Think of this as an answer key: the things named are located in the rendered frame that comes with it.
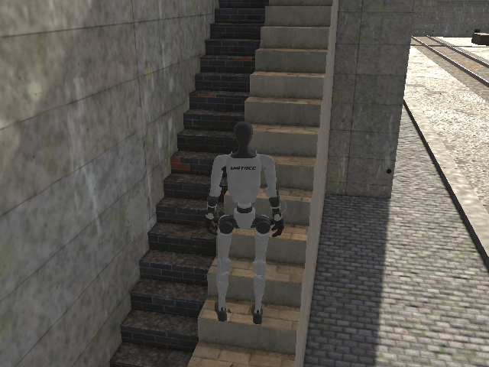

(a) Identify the robot torso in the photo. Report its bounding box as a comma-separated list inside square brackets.
[226, 151, 261, 229]

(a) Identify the robot left hand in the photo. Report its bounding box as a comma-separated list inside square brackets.
[205, 217, 219, 235]

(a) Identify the robot right hand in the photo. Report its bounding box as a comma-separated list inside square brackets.
[270, 218, 284, 237]

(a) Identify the robot head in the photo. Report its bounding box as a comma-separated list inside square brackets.
[231, 122, 257, 158]

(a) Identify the robot right forearm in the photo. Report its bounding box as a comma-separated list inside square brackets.
[269, 187, 283, 221]

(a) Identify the right robot upper arm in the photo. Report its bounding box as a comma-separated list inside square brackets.
[260, 154, 277, 198]

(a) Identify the robot left forearm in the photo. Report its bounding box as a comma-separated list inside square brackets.
[206, 186, 218, 219]

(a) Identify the left robot upper arm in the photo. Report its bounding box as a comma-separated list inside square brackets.
[209, 154, 228, 197]

